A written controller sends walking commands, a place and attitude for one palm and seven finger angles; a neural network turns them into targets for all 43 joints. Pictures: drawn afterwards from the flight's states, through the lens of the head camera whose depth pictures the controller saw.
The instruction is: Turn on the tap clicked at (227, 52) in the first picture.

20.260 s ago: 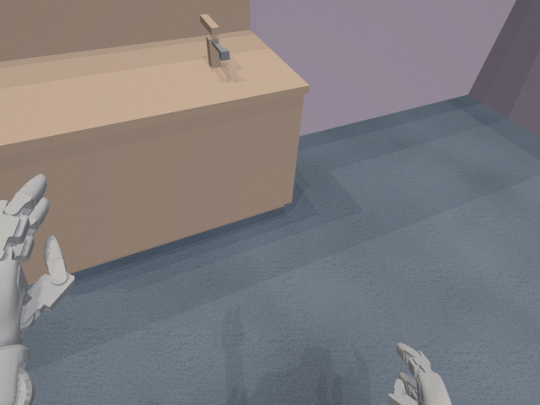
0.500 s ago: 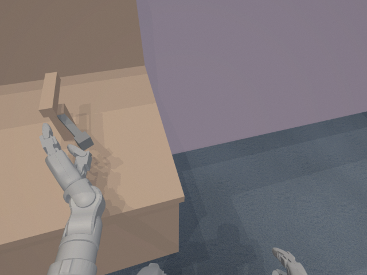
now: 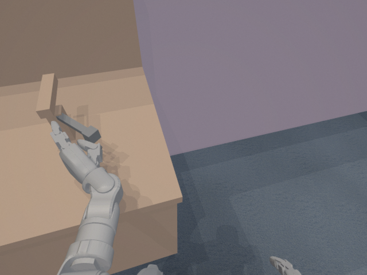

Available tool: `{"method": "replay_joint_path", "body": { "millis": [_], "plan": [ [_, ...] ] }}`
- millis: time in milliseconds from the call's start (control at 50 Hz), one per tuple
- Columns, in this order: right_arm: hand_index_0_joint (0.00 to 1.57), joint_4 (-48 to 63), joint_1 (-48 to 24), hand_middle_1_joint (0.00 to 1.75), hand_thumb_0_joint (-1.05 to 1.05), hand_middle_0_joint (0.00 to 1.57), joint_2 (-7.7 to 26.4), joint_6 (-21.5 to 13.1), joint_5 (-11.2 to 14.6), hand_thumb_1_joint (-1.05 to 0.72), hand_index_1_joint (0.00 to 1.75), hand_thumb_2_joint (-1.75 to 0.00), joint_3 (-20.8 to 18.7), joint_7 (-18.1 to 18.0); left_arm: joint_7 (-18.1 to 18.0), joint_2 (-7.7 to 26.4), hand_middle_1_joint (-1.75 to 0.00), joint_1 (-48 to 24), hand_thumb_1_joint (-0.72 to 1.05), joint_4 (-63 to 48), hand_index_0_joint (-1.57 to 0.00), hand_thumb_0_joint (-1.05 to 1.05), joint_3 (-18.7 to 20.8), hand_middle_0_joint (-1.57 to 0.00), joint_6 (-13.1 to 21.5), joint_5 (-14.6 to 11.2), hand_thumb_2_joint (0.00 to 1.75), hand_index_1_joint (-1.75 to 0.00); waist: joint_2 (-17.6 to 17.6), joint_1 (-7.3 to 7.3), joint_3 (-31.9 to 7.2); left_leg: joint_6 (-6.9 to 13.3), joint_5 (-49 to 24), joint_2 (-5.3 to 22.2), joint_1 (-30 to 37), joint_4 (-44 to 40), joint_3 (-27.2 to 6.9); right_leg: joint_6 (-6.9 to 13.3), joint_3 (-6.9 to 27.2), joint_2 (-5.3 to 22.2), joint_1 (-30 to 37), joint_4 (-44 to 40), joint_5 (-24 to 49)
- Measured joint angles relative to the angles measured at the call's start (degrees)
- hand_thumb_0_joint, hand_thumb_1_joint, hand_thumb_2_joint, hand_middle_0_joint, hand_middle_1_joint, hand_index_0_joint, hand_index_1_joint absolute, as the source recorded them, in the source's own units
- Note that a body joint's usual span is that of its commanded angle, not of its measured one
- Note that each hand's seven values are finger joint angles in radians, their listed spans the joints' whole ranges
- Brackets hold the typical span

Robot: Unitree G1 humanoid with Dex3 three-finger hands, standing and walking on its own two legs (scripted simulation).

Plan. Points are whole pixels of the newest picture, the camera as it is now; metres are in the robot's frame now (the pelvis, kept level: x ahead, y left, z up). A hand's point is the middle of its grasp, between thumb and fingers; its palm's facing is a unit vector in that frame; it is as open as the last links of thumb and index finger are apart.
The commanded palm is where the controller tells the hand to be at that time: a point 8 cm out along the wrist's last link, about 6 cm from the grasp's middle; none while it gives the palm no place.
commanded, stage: push the lever round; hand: left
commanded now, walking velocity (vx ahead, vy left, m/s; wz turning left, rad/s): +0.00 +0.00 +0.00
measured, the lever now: (91, 135) +0.41 +0.23 +0.07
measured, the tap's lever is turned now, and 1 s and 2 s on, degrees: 41 72 79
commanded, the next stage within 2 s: lift the hand up off the lever in 0.96 s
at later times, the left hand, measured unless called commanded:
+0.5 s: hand (111, 137) +0.41 +0.19 +0.07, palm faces +0.81 -0.59 -0.07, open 7.5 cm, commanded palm +0.36 +0.19 +0.07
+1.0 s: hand (117, 126) +0.44 +0.18 +0.07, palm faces +0.82 -0.57 -0.09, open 7.7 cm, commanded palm +0.39 +0.20 +0.07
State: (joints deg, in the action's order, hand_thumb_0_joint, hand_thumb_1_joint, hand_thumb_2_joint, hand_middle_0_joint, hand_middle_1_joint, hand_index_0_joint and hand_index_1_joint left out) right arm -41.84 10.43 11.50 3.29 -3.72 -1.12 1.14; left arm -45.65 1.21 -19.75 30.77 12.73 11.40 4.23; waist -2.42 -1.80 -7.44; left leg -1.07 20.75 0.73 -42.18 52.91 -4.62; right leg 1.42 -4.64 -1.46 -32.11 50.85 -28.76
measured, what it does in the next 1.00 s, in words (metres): stands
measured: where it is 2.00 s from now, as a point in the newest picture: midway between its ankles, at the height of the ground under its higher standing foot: outside the picture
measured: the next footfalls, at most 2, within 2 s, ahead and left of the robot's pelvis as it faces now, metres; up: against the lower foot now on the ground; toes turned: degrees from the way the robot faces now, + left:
none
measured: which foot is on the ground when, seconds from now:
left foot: down 0.00-1.00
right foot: down 0.00-1.00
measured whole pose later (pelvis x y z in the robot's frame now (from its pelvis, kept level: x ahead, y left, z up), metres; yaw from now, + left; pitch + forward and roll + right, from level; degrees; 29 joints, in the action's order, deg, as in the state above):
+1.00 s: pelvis +0.00 -0.01 -0.01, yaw +0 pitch +14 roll -2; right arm -44.6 13.8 11.8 3.6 -6.6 -2.1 3.4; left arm -52.8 2.7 -38.8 50.5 22.9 12.1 9.0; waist -2.4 -5.5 -9.4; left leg -1.9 20.8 1.2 -47.6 53.9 -5.3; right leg 2.4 -5.2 -2.0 -37.8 52.7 -29.4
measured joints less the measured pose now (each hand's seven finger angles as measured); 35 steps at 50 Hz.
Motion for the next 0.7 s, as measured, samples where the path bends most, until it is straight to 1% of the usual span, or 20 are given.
{"method": "replay_joint_path", "body": {
  "millis": [220, 360, 520, 700],
  "plan": [
    [0.20, -0.8, -0.4, 0.30, 0.01, 0.20, -0.2, -0.3, -0.8, -0.90, 0.30, -0.89, -0.3, 0.6, -2.6, -1.1, -0.15, -3.4, 0.97, 2.8, -0.15, 0.01, 0.7, -0.15, -0.5, 0.7, 0.92, -0.15, -0.1, -0.11, -0.3, -0.2, -0.1, -0.1, -1.0, 0.4, -0.6, 0.2, -0.6, 0.0, -0.8, 0.4, -0.1],
    [0.20, -1.6, -0.8, 0.30, 0.01, 0.20, -0.4, -0.6, -1.4, -0.90, 0.30, -0.89, -0.2, 0.9, -4.4, -1.7, -0.15, -7.3, 0.97, 6.4, -0.15, 0.00, 1.8, -0.15, -0.8, 1.4, 0.92, -0.15, -0.2, -0.31, -0.5, -0.3, -0.2, -0.2, -2.0, 0.8, -0.8, 0.3, -0.8, 0.0, -1.8, 1.0, -0.3],
    [0.20, -2.2, -0.4, 0.30, 0.01, 0.20, -0.7, -0.7, -2.2, -0.90, 0.30, -0.89, -0.2, 1.8, -6.5, -2.0, -0.15, -12.5, 0.97, 11.2, -0.15, -0.01, 4.0, -0.15, -1.5, 2.6, 0.93, -0.15, -0.3, -0.96, -1.2, -0.6, -0.2, -0.2, -3.8, 1.4, -1.1, 0.5, -1.1, 0.0, -3.6, 1.8, -0.5],
    [0.20, -2.6, 1.4, 0.30, 0.01, 0.20, -0.6, -0.3, -2.7, -0.90, 0.30, -0.89, -0.3, 2.2, -7.0, -1.3, -0.15, -15.0, 0.96, 14.3, -0.15, -0.01, 6.4, -0.15, -1.1, 3.7, 0.94, -0.15, -0.4, -1.82, -1.6, -0.7, 0.0, 0.0, -4.5, 1.4, -0.9, 0.7, -0.9, -0.2, -4.5, 2.1, -0.7]
  ]
}}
